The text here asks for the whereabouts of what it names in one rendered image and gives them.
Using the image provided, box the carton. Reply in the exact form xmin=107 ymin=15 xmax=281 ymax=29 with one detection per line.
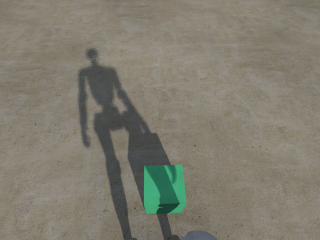
xmin=144 ymin=164 xmax=187 ymax=215

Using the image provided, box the robot right thigh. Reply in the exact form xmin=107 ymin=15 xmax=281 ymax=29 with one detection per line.
xmin=180 ymin=230 xmax=217 ymax=240

